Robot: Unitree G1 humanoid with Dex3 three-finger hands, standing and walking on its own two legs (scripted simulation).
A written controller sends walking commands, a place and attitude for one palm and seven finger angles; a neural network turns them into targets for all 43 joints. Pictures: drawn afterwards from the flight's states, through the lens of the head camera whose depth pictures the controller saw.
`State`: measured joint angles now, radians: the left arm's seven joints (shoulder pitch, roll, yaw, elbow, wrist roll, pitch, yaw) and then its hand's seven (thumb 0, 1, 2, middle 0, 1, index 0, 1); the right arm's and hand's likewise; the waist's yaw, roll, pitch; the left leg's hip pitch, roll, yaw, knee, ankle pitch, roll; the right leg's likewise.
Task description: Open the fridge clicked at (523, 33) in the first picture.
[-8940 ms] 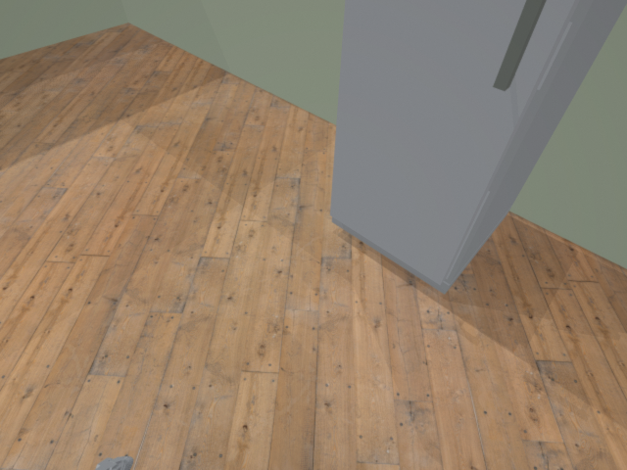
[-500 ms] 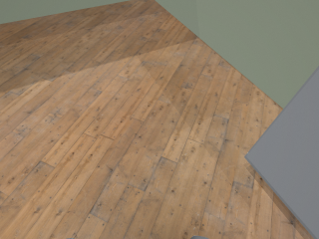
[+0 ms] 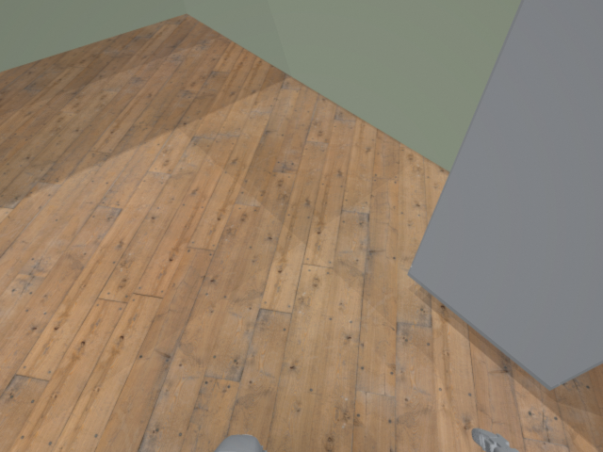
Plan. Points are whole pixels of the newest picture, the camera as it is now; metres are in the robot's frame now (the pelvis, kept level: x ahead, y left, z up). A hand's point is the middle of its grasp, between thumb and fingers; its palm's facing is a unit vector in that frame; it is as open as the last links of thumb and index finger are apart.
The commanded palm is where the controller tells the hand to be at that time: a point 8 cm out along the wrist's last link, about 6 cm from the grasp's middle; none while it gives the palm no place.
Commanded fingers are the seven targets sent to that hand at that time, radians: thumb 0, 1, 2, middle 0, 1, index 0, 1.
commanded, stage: turn to face it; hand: right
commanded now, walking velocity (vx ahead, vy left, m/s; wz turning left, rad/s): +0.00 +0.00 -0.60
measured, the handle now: out of the picture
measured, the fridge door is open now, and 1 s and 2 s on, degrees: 0 0 0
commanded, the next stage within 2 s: take the last steps up to it in 1.22 s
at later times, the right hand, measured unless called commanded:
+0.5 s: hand out of the picture -0.02 -0.15 -0.15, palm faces +0.35 +0.90 -0.28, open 7.4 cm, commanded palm none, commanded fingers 0.00 -0.90 -0.90 0.20 0.30 0.20 0.30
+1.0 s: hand out of the picture -0.09 -0.22 -0.16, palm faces +0.59 +0.76 -0.25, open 7.4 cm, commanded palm none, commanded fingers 0.00 -0.90 -0.90 0.20 0.30 0.20 0.30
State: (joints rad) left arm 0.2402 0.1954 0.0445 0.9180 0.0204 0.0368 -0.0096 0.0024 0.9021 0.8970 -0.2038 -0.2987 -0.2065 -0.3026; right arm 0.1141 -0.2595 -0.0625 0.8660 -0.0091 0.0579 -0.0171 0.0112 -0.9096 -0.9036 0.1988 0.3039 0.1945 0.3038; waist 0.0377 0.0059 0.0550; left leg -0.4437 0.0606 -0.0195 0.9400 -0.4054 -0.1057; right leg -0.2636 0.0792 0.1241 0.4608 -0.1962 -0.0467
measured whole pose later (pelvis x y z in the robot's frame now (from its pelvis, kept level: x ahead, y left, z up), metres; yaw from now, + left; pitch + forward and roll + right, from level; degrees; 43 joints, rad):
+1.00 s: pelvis -0.05 +0.01 +0.00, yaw -35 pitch -1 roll +1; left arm 0.20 0.19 0.03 0.92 0.02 0.03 -0.01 0.00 0.90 0.90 -0.20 -0.30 -0.21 -0.30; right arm 0.16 -0.26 -0.06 0.90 -0.01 0.06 -0.02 0.01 -0.91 -0.90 0.20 0.30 0.19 0.30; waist 0.00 0.02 0.06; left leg -0.46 0.09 0.01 1.01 -0.39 -0.11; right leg -0.22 0.05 0.06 0.45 -0.21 -0.05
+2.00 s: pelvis -0.01 -0.04 +0.00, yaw -45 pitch -2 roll +0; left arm 0.44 0.11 0.01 1.12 0.01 -0.06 0.03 0.00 0.92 0.90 -0.20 -0.30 -0.20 -0.30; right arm 0.26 -0.20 -0.06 1.06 -0.02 0.02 0.02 0.01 -0.91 -0.90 0.20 0.30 0.19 0.30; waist 0.00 0.04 0.02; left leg -0.62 0.11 0.06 1.03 -0.17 -0.03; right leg 0.07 0.00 -0.12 0.28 -0.32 -0.02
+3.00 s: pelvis +0.21 -0.17 +0.00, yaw -44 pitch -2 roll +0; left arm 0.12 0.16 0.05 1.04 0.02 0.02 0.04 -0.02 0.94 0.90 -0.20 -0.30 -0.21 -0.30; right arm 0.23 -0.19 -0.06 1.04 -0.02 0.05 -0.03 0.01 -0.91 -0.90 0.20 0.30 0.19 0.30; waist -0.02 0.01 0.09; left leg -0.38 0.05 0.03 0.89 -0.46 -0.03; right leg -0.27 -0.08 -0.13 0.49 -0.18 -0.01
